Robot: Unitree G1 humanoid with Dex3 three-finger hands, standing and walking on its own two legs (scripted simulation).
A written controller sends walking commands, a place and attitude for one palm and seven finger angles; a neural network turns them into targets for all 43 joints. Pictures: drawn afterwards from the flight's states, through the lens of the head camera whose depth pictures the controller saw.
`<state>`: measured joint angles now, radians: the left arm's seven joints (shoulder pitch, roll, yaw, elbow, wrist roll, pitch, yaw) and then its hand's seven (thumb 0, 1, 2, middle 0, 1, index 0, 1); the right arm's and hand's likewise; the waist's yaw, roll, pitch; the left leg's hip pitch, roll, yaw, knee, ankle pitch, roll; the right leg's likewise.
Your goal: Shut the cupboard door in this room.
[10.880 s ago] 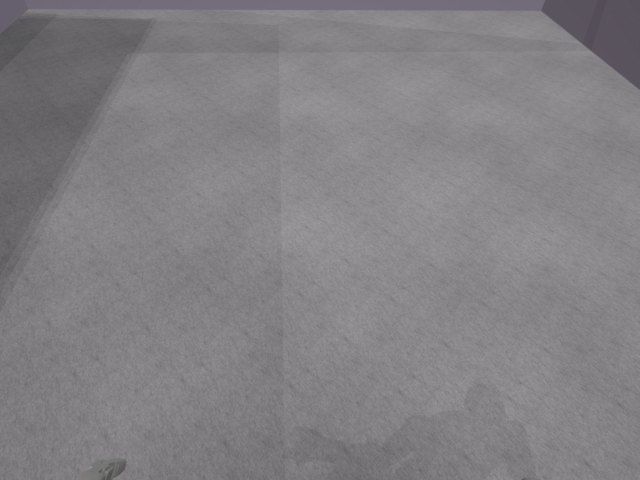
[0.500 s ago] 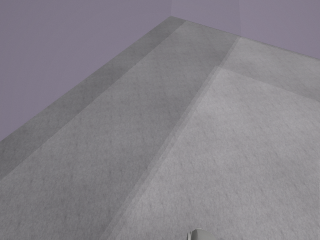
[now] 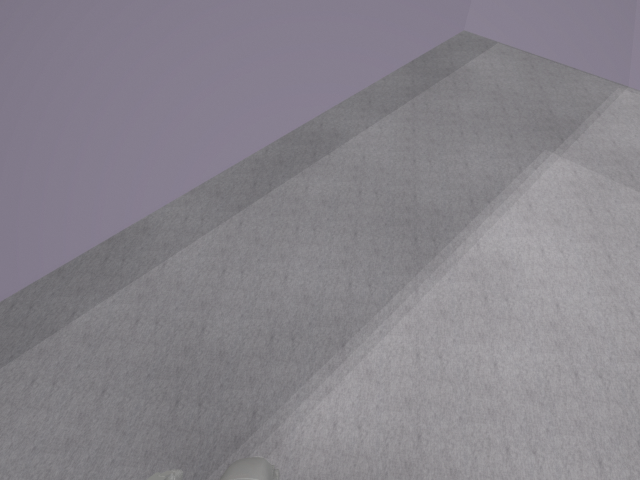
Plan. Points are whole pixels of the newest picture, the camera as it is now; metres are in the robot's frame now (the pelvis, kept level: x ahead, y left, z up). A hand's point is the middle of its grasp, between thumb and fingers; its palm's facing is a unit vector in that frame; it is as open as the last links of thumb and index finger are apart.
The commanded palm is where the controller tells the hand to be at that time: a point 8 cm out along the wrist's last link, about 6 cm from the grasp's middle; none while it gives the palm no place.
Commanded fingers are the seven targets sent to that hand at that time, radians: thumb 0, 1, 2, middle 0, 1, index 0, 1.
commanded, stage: walk to a spot facing it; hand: left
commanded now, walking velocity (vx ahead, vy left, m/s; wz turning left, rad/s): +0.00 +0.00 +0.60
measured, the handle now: out of the picture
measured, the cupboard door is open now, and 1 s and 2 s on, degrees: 82 82 82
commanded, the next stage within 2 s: none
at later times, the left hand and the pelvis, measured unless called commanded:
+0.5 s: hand out of the picture +0.03 +0.25 -0.16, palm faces +0.30 -0.91 -0.28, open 7.4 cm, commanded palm none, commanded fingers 0.00 0.90 0.90 -0.20 -0.30 -0.20 -0.30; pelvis -0.01 +0.02 +0.00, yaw +17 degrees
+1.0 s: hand out of the picture -0.10 +0.20 -0.18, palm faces +0.58 -0.78 -0.24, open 7.4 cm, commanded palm none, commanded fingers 0.00 0.90 0.90 -0.20 -0.30 -0.20 -0.30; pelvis -0.03 +0.00 -0.01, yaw +37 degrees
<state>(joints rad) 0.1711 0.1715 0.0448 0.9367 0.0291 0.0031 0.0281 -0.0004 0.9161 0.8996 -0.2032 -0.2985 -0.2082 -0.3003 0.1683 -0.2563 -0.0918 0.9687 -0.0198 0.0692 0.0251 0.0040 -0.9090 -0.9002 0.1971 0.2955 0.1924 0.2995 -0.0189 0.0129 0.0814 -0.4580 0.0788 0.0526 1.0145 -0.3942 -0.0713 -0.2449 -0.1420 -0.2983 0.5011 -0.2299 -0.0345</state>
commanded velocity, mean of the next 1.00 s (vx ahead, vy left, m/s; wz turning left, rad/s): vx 0.03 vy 0.00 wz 0.60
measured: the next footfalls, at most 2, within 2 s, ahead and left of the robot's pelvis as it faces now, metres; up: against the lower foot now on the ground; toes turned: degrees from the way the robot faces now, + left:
left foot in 0.16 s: +0.04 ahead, +0.15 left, +0.00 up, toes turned +14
right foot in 0.58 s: +0.08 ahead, -0.10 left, +0.00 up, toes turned +17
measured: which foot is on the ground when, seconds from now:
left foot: up 0.00-0.14, down 0.16-0.58, up 0.60-1.00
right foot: down 0.00-0.16, up 0.18-0.56, down 0.58-1.00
